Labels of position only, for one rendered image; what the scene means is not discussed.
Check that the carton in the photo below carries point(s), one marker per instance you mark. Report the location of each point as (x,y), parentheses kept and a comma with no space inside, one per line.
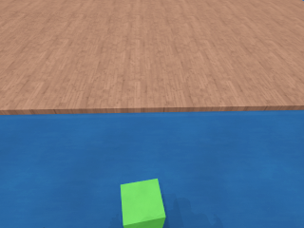
(142,205)

